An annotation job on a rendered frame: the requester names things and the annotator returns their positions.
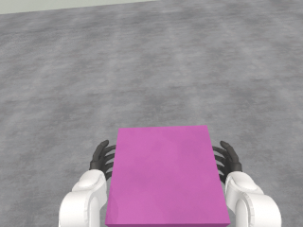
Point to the carton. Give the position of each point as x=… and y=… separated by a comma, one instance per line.
x=165, y=177

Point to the robot right hand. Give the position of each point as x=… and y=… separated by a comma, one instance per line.
x=230, y=161

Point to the left robot forearm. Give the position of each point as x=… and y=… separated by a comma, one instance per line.
x=81, y=207

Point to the robot left hand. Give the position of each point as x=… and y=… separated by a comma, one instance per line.
x=99, y=159

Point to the right robot forearm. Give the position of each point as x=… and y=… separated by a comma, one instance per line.
x=251, y=207

